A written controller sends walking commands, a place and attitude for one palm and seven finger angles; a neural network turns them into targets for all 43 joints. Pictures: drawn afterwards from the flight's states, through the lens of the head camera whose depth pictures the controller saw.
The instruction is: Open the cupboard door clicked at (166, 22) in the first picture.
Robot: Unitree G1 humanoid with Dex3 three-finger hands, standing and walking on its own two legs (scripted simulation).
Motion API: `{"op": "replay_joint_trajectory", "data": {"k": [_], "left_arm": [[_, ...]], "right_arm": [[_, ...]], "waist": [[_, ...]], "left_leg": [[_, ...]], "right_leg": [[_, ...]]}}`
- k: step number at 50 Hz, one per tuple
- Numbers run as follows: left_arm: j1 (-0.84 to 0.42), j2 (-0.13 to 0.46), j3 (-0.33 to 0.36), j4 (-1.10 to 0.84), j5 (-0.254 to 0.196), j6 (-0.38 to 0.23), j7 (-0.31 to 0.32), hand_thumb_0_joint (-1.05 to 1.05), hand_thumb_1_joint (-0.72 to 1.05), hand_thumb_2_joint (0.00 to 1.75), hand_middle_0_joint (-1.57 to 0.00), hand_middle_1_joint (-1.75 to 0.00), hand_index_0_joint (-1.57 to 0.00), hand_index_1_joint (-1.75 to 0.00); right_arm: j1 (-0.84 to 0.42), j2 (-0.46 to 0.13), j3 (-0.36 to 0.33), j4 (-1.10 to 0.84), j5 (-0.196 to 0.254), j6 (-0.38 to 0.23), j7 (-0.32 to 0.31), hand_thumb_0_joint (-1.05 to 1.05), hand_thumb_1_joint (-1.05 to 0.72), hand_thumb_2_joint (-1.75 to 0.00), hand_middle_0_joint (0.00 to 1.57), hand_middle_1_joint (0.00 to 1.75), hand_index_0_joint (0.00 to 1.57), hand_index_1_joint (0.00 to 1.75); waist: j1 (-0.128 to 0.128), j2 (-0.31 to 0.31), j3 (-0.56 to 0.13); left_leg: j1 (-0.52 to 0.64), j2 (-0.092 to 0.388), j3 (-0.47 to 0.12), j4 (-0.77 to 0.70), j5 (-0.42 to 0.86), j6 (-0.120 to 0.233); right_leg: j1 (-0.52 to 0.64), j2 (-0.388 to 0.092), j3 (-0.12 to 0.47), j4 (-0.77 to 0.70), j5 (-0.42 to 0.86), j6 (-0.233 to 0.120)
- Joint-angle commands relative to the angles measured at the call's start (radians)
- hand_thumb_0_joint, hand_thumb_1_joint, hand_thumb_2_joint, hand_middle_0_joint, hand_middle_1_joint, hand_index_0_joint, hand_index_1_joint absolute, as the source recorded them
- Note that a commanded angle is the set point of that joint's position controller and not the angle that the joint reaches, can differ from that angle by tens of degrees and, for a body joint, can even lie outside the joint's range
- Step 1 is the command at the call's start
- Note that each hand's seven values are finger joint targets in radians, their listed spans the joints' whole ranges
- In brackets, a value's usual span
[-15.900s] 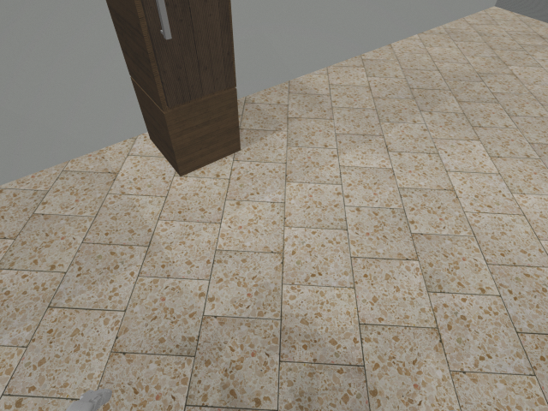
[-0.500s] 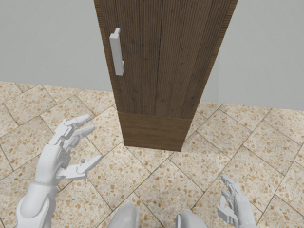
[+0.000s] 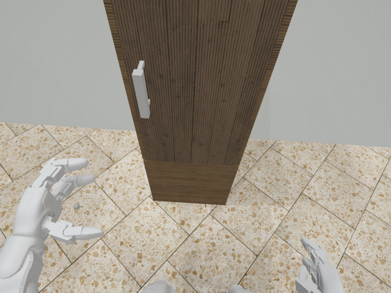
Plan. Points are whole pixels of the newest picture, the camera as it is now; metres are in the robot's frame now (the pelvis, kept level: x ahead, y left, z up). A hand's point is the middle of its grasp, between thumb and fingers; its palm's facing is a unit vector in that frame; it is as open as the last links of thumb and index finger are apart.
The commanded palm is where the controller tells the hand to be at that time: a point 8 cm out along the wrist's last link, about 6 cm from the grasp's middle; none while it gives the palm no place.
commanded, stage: raise the hand with hooked fingers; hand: left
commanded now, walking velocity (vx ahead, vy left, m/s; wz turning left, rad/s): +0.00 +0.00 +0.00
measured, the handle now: (143, 90) +0.56 +0.17 +0.07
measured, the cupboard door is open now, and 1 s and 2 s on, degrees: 0 0 0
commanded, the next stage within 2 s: move the hooked fingers beside the handle in 0.94 s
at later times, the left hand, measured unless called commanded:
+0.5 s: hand (58, 172) +0.30 +0.27 +0.10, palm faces +0.06 -1.00 -0.04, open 14.0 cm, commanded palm +0.26 +0.31 +0.10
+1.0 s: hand (60, 174) +0.30 +0.26 +0.10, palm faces +0.05 -1.00 -0.03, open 14.0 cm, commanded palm +0.26 +0.31 +0.10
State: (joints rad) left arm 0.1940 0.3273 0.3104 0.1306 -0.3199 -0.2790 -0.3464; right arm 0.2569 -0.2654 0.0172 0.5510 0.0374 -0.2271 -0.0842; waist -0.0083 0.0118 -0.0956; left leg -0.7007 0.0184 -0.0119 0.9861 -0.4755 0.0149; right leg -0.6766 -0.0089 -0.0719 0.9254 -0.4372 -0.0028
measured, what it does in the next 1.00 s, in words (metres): stands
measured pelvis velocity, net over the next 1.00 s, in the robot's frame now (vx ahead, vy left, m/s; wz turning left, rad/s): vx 0.00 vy -0.01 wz -0.01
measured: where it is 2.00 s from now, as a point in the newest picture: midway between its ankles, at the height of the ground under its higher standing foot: outside the picture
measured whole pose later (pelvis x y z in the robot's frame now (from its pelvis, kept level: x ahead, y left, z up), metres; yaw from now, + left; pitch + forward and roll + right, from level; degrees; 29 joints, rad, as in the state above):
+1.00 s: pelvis +0.00 -0.01 +0.02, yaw +0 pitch +8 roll -1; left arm -0.07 0.40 0.44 0.45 -0.34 -0.26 -0.49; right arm 0.28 -0.27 0.05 0.57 0.04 -0.18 -0.09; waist 0.00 0.02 -0.06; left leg -0.57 0.02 0.00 0.84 -0.41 0.00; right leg -0.56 0.00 -0.06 0.80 -0.38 -0.02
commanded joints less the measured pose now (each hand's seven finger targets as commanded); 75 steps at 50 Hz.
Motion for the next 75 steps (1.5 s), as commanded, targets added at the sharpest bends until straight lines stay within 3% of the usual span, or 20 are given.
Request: {"op": "replay_joint_trajectory", "data": {"k": [1,5,11,15,18,22,25,29,33,36,43,52,55,60,61,63,66,70,72,75], "left_arm": [[-0.163,0.175,0.112,-0.165,-0.036,-0.077,0.008,0.0,-0.48,0.31,-0.3,-1.18,-0.3,-1.18],[-0.223,0.19,0.094,-0.071,-0.029,-0.032,-0.05,0.0,-0.5,0.3,-0.3,-1.2,-0.3,-1.2],[-0.343,0.312,0.19,-0.111,-0.047,-0.027,-0.096,0.0,-0.5,0.3,-0.3,-1.2,-0.3,-1.2],[-0.367,0.333,0.24,-0.012,-0.07,-0.044,-0.09,0.0,-0.5,0.3,-0.3,-1.2,-0.3,-1.2],[-0.415,0.312,0.215,0.077,-0.063,-0.024,-0.114,0.0,-0.5,0.3,-0.3,-1.2,-0.3,-1.2],[-0.467,0.344,0.205,0.099,-0.053,0.007,-0.159,0.0,-0.5,0.3,-0.3,-1.2,-0.3,-1.2],[-0.425,0.325,0.199,0.101,-0.065,0.002,-0.173,0.0,-0.5,0.3,-0.3,-1.2,-0.3,-1.2],[-0.417,0.342,0.24,0.124,-0.071,-0.021,-0.15,0.0,-0.5,0.3,-0.3,-1.2,-0.3,-1.2],[-0.451,0.348,0.239,0.107,-0.052,-0.042,-0.123,0.0,-0.5,0.3,-0.3,-1.2,-0.3,-1.2],[-0.46,0.357,0.232,0.062,-0.042,-0.056,-0.12,0.0,-0.5,0.3,-0.3,-1.2,-0.3,-1.2],[-0.465,0.337,0.224,0.105,-0.056,-0.053,-0.134,0.0,-0.5,0.3,-0.3,-1.2,-0.3,-1.2],[-0.469,0.319,0.2,0.131,-0.055,-0.03,-0.155,0.0,-0.5,0.3,-0.3,-1.2,-0.3,-1.2],[-0.628,0.317,0.163,0.121,-0.042,-0.039,-0.147,0.0,-0.5,0.3,-0.3,-1.2,-0.3,-1.2],[-0.72,0.322,0.145,0.173,-0.018,-0.051,-0.129,0.0,-0.5,0.3,-0.3,-1.2,-0.3,-1.2],[-0.725,0.365,0.18,0.179,-0.009,-0.051,-0.124,0.0,-0.5,0.3,-0.3,-1.2,-0.3,-1.2],[-0.709,0.335,0.156,0.209,0.0,-0.048,-0.121,0.0,-0.5,0.3,-0.3,-1.2,-0.3,-1.2],[-0.736,0.393,0.204,0.279,0.004,-0.034,-0.111,0.0,-0.5,0.3,-0.3,-1.2,-0.3,-1.2],[-0.769,0.413,0.22,0.325,0.009,-0.036,-0.109,0.0,-0.5,0.3,-0.3,-1.2,-0.3,-1.2],[-0.733,0.413,0.232,0.32,0.01,-0.046,-0.11,0.0,-0.5,0.3,-0.3,-1.2,-0.3,-1.2],[-0.77,0.394,0.208,0.322,0.009,-0.063,-0.119,0.0,-0.5,0.3,-0.3,-1.2,-0.3,-1.2]], "right_arm": [[-0.017,-0.129,-0.038,-0.122,-0.001,-0.049,0.0,0.0,-0.9,-0.9,0.2,0.3,0.2,0.3],[-0.005,-0.147,-0.039,-0.125,0.004,-0.036,-0.004,0.0,-0.9,-0.9,0.2,0.3,0.2,0.3],[-0.014,-0.144,-0.032,-0.126,0.001,-0.035,-0.015,0.0,-0.9,-0.9,0.2,0.3,0.2,0.3],[-0.013,-0.143,-0.027,-0.113,-0.002,-0.028,-0.017,0.0,-0.9,-0.9,0.2,0.3,0.2,0.3],[-0.019,-0.145,-0.025,-0.103,0.007,-0.022,-0.02,0.0,-0.9,-0.9,0.2,0.3,0.2,0.3],[-0.007,-0.153,-0.028,-0.107,0.009,-0.019,-0.024,0.0,-0.9,-0.9,0.2,0.3,0.2,0.3],[-0.003,-0.153,-0.031,-0.117,0.006,-0.021,-0.019,0.0,-0.9,-0.9,0.2,0.3,0.2,0.3],[-0.004,-0.153,-0.035,-0.114,0.005,-0.017,-0.012,0.0,-0.9,-0.9,0.2,0.3,0.2,0.3],[-0.007,-0.147,-0.035,-0.119,0.004,-0.011,-0.008,0.0,-0.9,-0.9,0.2,0.3,0.2,0.3],[-0.004,-0.147,-0.036,-0.123,0.0,-0.013,-0.008,0.0,-0.9,-0.9,0.2,0.3,0.2,0.3],[-0.007,-0.149,-0.031,-0.113,0.004,-0.014,-0.018,0.0,-0.9,-0.9,0.2,0.3,0.2,0.3],[-0.006,-0.15,-0.028,-0.118,0.005,-0.016,-0.02,0.0,-0.9,-0.9,0.2,0.3,0.2,0.3],[0.001,-0.155,-0.024,-0.104,0.002,-0.016,-0.026,0.0,-0.9,-0.9,0.2,0.3,0.2,0.3],[0.016,-0.155,-0.023,-0.084,0.0,-0.014,-0.031,0.0,-0.9,-0.9,0.2,0.3,0.2,0.3],[0.022,-0.156,-0.028,-0.079,0.0,-0.011,-0.031,0.0,-0.9,-0.9,0.2,0.3,0.2,0.3],[0.023,-0.151,-0.026,-0.082,0.001,-0.007,-0.028,0.0,-0.9,-0.9,0.2,0.3,0.2,0.3],[0.04,-0.161,-0.027,-0.076,-0.002,0.01,-0.024,0.0,-0.9,-0.9,0.2,0.3,0.2,0.3],[0.054,-0.162,-0.028,-0.084,-0.003,0.03,-0.016,0.0,-0.9,-0.9,0.2,0.3,0.2,0.3],[0.065,-0.159,-0.034,-0.091,-0.006,0.037,-0.008,0.0,-0.9,-0.9,0.2,0.3,0.2,0.3],[0.08,-0.161,-0.035,-0.091,-0.006,0.049,-0.002,0.0,-0.9,-0.9,0.2,0.3,0.2,0.3]], "waist": [[0.008,0.099,-0.178],[-0.007,0.069,-0.172],[0.016,0.1,-0.27],[0.019,0.025,-0.214],[0.007,0.057,-0.177],[0.009,0.074,-0.229],[0.016,0.035,-0.233],[0.019,0.007,-0.198],[0.022,0.07,-0.19],[0.022,0.096,-0.232],[0.01,0.054,-0.187],[0.01,0.036,-0.195],[-0.021,0.064,-0.179],[-0.026,0.078,-0.213],[-0.017,0.093,-0.238],[-0.014,0.103,-0.248],[-0.01,0.042,-0.26],[0.0,0.068,-0.273],[0.007,0.08,-0.321],[-0.011,0.077,-0.309]], "left_leg": [[0.166,-0.015,-0.024,-0.181,0.358,-0.016],[0.166,-0.016,-0.02,-0.193,0.322,-0.008],[0.235,-0.019,-0.018,-0.21,0.395,-0.005],[0.199,-0.02,-0.014,-0.222,0.356,-0.004],[0.19,-0.023,-0.002,-0.239,0.299,-0.002],[0.226,-0.023,0.001,-0.249,0.334,0.004],[0.226,-0.025,0.004,-0.246,0.359,0.009],[0.197,-0.025,0.008,-0.256,0.317,0.005],[0.208,-0.026,0.011,-0.267,0.295,0.004],[0.23,-0.025,0.011,-0.264,0.324,0.007],[0.224,-0.021,0.002,-0.275,0.289,0.005],[0.227,-0.021,-0.002,-0.271,0.303,0.004],[0.233,-0.019,-0.01,-0.265,0.276,0.002],[0.247,-0.02,-0.02,-0.262,0.271,0.0],[0.25,-0.017,-0.02,-0.262,0.277,-0.002],[0.257,-0.018,-0.018,-0.262,0.306,-0.004],[0.213,-0.016,-0.015,-0.253,0.323,-0.002],[0.198,-0.019,-0.007,-0.246,0.347,-0.003],[0.215,-0.018,0.002,-0.239,0.394,-0.002],[0.214,-0.015,0.004,-0.227,0.422,0.0]], "right_leg": [[0.129,0.037,-0.002,-0.112,0.278,-0.024],[0.145,0.038,0.007,-0.141,0.27,-0.023],[0.231,0.033,0.02,-0.161,0.346,-0.025],[0.245,0.038,0.026,-0.185,0.321,-0.022],[0.227,0.027,0.038,-0.211,0.273,-0.019],[0.266,0.023,0.05,-0.225,0.319,-0.019],[0.285,0.026,0.054,-0.228,0.348,-0.019],[0.271,0.022,0.058,-0.239,0.301,-0.013],[0.256,0.022,0.057,-0.237,0.263,-0.018],[0.282,0.024,0.063,-0.229,0.3,-0.019],[0.255,0.027,0.051,-0.239,0.267,-0.017],[0.25,0.029,0.045,-0.23,0.284,-0.019],[0.199,0.034,0.04,-0.222,0.248,-0.022],[0.185,0.03,0.04,-0.214,0.233,-0.024],[0.194,0.028,0.043,-0.214,0.238,-0.024],[0.197,0.027,0.038,-0.205,0.268,-0.025],[0.226,0.028,0.043,-0.198,0.301,-0.021],[0.244,0.03,0.047,-0.187,0.331,-0.025],[0.267,0.03,0.052,-0.181,0.385,-0.021],[0.252,0.038,0.049,-0.172,0.413,-0.023]]}}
